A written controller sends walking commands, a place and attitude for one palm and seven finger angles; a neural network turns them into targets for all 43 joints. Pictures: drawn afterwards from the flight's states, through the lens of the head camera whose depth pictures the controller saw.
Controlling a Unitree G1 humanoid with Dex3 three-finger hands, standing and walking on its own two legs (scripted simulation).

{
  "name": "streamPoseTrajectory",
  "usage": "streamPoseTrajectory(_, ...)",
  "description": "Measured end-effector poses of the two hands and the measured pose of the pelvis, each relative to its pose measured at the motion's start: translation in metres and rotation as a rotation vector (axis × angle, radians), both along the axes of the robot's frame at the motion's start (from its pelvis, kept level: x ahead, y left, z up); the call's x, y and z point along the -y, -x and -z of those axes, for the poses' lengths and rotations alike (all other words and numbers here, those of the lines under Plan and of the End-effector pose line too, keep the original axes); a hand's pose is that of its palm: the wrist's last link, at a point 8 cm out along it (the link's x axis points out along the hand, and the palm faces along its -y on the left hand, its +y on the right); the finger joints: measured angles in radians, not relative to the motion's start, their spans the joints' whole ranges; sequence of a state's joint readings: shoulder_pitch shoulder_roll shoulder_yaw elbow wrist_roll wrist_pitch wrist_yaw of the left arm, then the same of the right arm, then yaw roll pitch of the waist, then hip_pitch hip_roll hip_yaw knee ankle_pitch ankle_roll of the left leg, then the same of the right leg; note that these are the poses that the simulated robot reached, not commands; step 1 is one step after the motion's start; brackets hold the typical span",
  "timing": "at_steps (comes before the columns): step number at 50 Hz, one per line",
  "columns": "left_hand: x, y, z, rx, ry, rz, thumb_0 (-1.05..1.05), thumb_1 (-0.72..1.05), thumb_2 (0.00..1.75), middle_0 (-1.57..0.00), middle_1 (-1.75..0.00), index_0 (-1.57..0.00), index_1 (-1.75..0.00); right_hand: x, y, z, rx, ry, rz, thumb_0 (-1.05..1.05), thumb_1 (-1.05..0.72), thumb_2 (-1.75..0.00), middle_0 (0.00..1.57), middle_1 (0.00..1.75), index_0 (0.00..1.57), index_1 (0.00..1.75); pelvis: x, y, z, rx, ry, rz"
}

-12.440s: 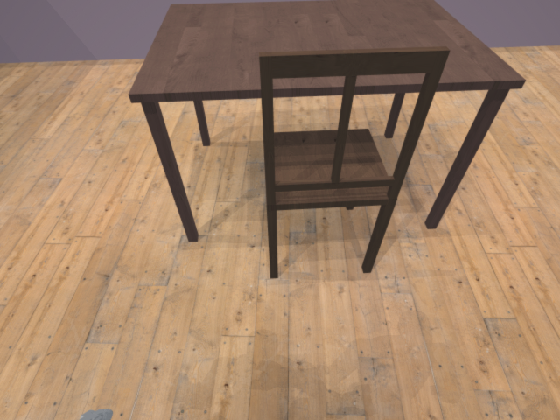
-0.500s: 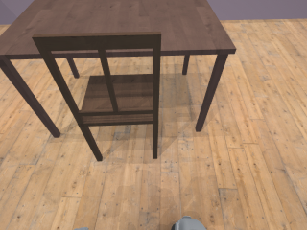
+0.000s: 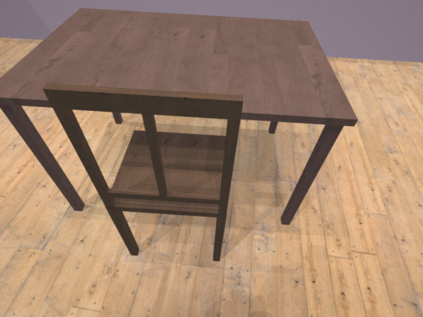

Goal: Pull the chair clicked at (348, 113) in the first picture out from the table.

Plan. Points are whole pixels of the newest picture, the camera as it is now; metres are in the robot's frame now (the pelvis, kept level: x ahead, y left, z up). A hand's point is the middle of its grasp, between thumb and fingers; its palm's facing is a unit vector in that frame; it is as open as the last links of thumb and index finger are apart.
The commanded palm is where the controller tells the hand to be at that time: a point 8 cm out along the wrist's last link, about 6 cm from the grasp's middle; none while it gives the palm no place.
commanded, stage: come to a stop and stand still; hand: left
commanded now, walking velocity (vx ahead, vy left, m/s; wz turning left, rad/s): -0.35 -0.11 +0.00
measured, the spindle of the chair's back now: (156, 160) +0.51 +0.20 -0.06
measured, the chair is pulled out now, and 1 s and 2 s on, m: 0.00 0.00 0.00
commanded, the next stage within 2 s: look again from close up in 1.04 s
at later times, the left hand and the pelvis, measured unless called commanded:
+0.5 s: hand out of the picture +0.08 +0.15 -0.16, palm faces +0.04 -0.96 -0.29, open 7.4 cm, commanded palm none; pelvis +0.03 -0.04 +0.00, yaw +0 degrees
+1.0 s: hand out of the picture +0.00 +0.17 -0.17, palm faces +0.05 -0.98 -0.19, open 7.4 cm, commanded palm none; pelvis +0.01 -0.01 +0.01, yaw +0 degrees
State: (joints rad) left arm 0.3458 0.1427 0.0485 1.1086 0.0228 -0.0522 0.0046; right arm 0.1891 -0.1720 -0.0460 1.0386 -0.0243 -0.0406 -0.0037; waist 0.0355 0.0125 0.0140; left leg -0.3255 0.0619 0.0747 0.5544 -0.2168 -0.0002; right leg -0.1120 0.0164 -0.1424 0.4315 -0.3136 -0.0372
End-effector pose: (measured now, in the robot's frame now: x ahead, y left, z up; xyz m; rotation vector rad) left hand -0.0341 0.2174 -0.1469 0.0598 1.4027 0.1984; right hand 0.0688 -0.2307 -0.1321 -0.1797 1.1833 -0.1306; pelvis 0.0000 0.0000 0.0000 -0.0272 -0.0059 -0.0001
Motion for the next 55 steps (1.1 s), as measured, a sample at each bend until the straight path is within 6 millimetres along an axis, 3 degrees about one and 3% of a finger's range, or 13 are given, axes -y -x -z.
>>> streamPoseTrajectory(5,-0.002,-0.009,0.008,-0.097,0.020,0.003,0.01,0.92,0.90,-0.20,-0.30,-0.20,-0.30,-0.021,-0.031,0.001,0.009,0.004,-0.007,0.01,-0.92,-0.90,0.20,0.29,0.20,0.30,-0.008,-0.028,0.003,0.007,-0.033,0.018)
streamPoseTrajectory(11,0.000,-0.049,0.001,-0.076,-0.002,0.034,0.01,0.91,0.90,-0.20,-0.30,-0.20,-0.30,-0.011,-0.044,0.001,-0.032,0.018,0.037,-0.01,-0.95,-0.90,0.20,0.30,0.21,0.30,-0.004,-0.042,-0.003,0.018,-0.040,0.015)
streamPoseTrajectory(19,0.005,-0.096,-0.006,0.045,-0.114,0.064,0.01,0.91,0.90,-0.20,-0.30,-0.20,-0.30,0.030,-0.038,0.025,-0.092,-0.018,0.063,0.00,-0.92,-0.90,0.20,0.30,0.21,0.30,0.031,-0.045,0.009,0.030,-0.056,0.013)
streamPoseTrajectory(28,0.020,-0.110,-0.031,0.124,-0.147,0.089,0.01,0.91,0.90,-0.20,-0.30,-0.20,-0.30,0.056,-0.013,0.023,-0.124,-0.033,0.078,0.01,-0.91,-0.90,0.20,0.29,0.20,0.30,0.043,-0.028,-0.003,0.014,-0.074,0.008)
streamPoseTrajectory(35,0.013,-0.096,-0.035,0.157,-0.133,0.073,0.01,0.91,0.90,-0.20,-0.30,-0.20,-0.30,0.047,0.017,0.014,-0.153,-0.031,0.051,0.01,-0.91,-0.90,0.20,0.29,0.20,0.30,0.036,-0.013,-0.008,-0.001,-0.077,0.008)
streamPoseTrajectory(40,-0.004,-0.070,-0.019,0.114,-0.099,0.049,0.01,0.91,0.90,-0.20,-0.30,-0.20,-0.30,0.027,0.039,0.011,-0.139,-0.008,0.051,0.01,-0.91,-0.90,0.20,0.29,0.20,0.30,0.018,-0.004,-0.003,-0.006,-0.040,0.013)
streamPoseTrajectory(44,-0.011,-0.049,-0.007,0.053,-0.059,0.043,0.01,0.91,0.90,-0.20,-0.30,-0.20,-0.30,0.003,0.070,0.007,-0.180,-0.008,0.069,0.01,-0.91,-0.90,0.20,0.29,0.20,0.30,0.009,-0.002,-0.003,0.000,-0.036,0.007)
streamPoseTrajectory(50,-0.003,-0.030,-0.005,-0.023,-0.026,0.046,0.01,0.91,0.90,-0.20,-0.30,-0.20,-0.30,-0.022,0.101,0.007,-0.282,-0.053,0.099,0.01,-0.90,-0.90,0.20,0.29,0.20,0.30,0.009,-0.011,-0.006,-0.017,-0.045,0.004)
streamPoseTrajectory(55,0.016,-0.026,-0.006,-0.069,-0.020,0.057,0.01,0.91,0.90,-0.20,-0.30,-0.20,-0.30,-0.026,0.109,0.016,-0.326,-0.087,0.131,0.01,-0.90,-0.90,0.20,0.30,0.20,0.30,0.015,-0.015,-0.002,-0.016,-0.037,0.015)
